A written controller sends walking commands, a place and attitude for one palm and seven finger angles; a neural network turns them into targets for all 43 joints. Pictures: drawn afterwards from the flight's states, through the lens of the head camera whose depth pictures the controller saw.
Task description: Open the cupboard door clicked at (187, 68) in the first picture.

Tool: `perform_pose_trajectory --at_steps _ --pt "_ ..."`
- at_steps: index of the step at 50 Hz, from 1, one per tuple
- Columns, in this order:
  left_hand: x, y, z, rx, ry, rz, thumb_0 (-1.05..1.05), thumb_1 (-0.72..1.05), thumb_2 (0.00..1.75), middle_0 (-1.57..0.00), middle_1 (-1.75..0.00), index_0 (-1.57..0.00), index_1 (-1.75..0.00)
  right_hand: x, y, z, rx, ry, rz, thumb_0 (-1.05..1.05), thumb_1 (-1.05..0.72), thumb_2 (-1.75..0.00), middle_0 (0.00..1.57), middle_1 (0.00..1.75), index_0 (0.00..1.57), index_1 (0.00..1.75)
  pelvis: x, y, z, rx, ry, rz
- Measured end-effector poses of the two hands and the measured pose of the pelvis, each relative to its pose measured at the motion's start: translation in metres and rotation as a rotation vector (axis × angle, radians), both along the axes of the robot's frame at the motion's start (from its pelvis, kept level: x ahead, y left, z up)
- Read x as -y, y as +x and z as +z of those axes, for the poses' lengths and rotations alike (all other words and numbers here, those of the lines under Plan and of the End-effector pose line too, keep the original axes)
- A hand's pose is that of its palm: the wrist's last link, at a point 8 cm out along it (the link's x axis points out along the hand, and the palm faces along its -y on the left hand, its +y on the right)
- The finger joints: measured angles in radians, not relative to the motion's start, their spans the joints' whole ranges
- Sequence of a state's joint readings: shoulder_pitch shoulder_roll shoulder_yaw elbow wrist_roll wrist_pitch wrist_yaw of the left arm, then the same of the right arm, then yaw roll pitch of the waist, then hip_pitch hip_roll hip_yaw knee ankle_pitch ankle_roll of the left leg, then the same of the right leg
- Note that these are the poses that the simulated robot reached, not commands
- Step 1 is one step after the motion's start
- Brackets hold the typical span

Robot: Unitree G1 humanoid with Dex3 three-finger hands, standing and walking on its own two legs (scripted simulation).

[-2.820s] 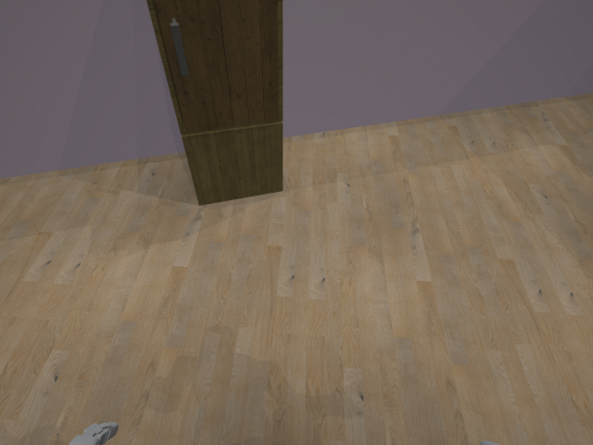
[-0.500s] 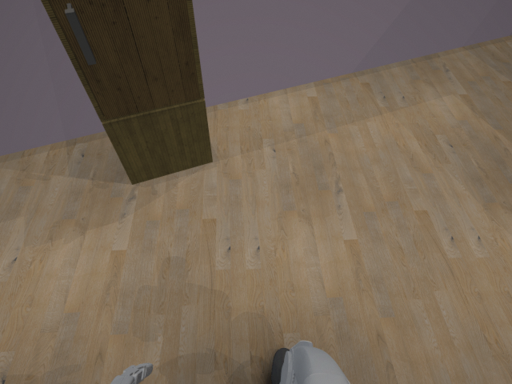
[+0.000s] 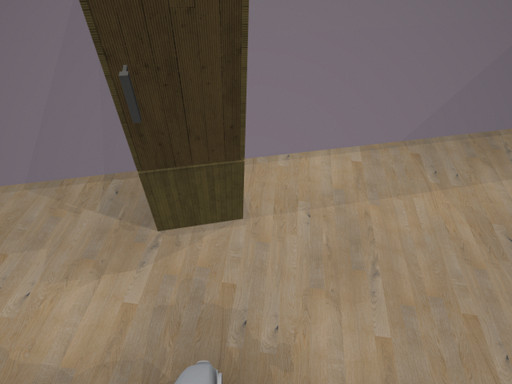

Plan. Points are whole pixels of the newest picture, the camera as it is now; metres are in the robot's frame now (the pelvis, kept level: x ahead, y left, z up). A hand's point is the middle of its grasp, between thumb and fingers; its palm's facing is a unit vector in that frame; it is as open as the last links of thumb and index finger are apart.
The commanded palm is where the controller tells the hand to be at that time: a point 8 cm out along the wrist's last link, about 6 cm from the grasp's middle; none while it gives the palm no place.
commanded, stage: turn to face it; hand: left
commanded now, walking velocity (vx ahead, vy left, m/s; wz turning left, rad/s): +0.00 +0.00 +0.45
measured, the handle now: (131, 94) +0.81 +0.43 -0.02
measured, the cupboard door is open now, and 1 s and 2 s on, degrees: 0 0 0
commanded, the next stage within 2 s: take the last steps up to it in 0.58 s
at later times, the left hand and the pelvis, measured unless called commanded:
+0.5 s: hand out of the picture +0.12 +0.20 -0.16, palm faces +0.18 -0.95 -0.25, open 7.4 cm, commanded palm none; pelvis +0.06 +0.00 +0.00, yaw +7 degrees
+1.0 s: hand out of the picture -0.04 +0.15 -0.16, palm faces +0.39 -0.90 -0.19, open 7.3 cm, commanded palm none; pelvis +0.07 +0.00 +0.01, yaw +16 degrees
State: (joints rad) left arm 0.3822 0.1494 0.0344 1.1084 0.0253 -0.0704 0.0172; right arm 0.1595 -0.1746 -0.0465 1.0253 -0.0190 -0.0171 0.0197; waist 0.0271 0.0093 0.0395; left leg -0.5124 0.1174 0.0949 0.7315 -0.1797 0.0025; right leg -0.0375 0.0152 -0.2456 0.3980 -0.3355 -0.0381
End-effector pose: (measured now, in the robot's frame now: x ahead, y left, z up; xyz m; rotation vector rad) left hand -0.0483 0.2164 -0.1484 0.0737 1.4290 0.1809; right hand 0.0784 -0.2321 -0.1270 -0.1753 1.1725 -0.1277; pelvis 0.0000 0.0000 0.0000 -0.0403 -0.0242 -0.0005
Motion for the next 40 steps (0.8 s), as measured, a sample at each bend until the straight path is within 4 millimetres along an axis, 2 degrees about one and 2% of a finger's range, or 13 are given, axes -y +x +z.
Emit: perform_pose_trajectory --at_steps 3,6,8,16,20,24,26,29,32,40 --pt "-0.004 -0.004 -0.011 -0.069 -0.023 0.052 0.0 0.91 0.9 -0.2 -0.3 -0.2 -0.3 -0.018 0.039 -0.007 0.011 -0.009 0.056 0.01 -0.92 -0.9 0.19 0.3 0.2 0.3 -0.014 0.026 -0.01 0.001 -0.002 0.025" --pt "-0.014 0.005 -0.017 -0.105 -0.026 0.079 0.01 0.91 0.9 -0.2 -0.3 -0.2 -0.3 -0.034 0.06 -0.01 0.023 -0.009 0.077 0.01 -0.92 -0.9 0.19 0.3 0.2 0.3 -0.023 0.039 -0.014 0.01 0.016 0.038" --pt "-0.022 0.022 -0.014 -0.086 -0.013 0.08 0.01 0.91 0.9 -0.2 -0.3 -0.2 -0.3 -0.04 0.064 -0.008 0.022 -0.009 0.065 0.0 -0.92 -0.9 0.2 0.3 0.2 0.3 -0.027 0.044 -0.011 0.016 0.02 0.041" --pt "-0.045 0.106 0.003 0.111 0.052 0.07 0.01 0.91 0.9 -0.2 -0.3 -0.2 -0.3 -0.031 0.069 0.0 -0.017 -0.022 0.065 0.0 -0.93 -0.9 0.2 0.3 0.21 0.3 -0.027 0.056 0.001 0.002 0.031 0.083" --pt "-0.044 0.134 0.013 0.175 0.083 0.063 0.0 0.91 0.9 -0.19 -0.3 -0.2 -0.3 -0.024 0.065 -0.005 -0.038 -0.001 0.061 0.0 -0.92 -0.9 0.2 0.3 0.21 0.3 -0.018 0.06 0.001 -0.008 0.039 0.105" --pt "-0.033 0.151 0.02 0.218 0.112 0.053 0.0 0.91 0.9 -0.19 -0.3 -0.2 -0.3 -0.012 0.059 -0.015 -0.065 0.027 0.055 0.01 -0.91 -0.9 0.2 0.3 0.21 0.3 -0.003 0.063 -0.001 -0.016 0.052 0.126" --pt "-0.024 0.154 0.022 0.237 0.129 0.055 0.0 0.91 0.9 -0.2 -0.3 -0.2 -0.3 -0.004 0.055 -0.024 -0.082 0.044 0.054 0.01 -0.91 -0.9 0.2 0.3 0.21 0.3 0.006 0.064 -0.005 -0.02 0.065 0.137" --pt "-0.008 0.147 0.028 0.242 0.139 0.064 0.0 0.91 0.9 -0.2 -0.3 -0.2 -0.3 0.008 0.051 -0.029 -0.12 0.058 0.06 0.01 -0.91 -0.9 0.2 0.3 0.21 0.3 0.017 0.064 -0.003 -0.013 0.056 0.163" --pt "0.004 0.134 0.033 0.225 0.135 0.096 0.0 0.91 0.9 -0.2 -0.3 -0.2 -0.3 0.016 0.051 -0.023 -0.152 0.057 0.079 0.01 -0.91 -0.9 0.2 0.3 0.2 0.3 0.025 0.065 0.004 -0.015 0.075 0.187" --pt "0.015 0.086 0.032 0.15 0.122 0.187 0.0 0.92 0.9 -0.2 -0.3 -0.21 -0.3 0.029 0.058 -0.016 -0.198 0.016 0.156 0.01 -0.91 -0.9 0.19 0.3 0.2 0.3 0.031 0.064 0.009 -0.025 0.067 0.249"
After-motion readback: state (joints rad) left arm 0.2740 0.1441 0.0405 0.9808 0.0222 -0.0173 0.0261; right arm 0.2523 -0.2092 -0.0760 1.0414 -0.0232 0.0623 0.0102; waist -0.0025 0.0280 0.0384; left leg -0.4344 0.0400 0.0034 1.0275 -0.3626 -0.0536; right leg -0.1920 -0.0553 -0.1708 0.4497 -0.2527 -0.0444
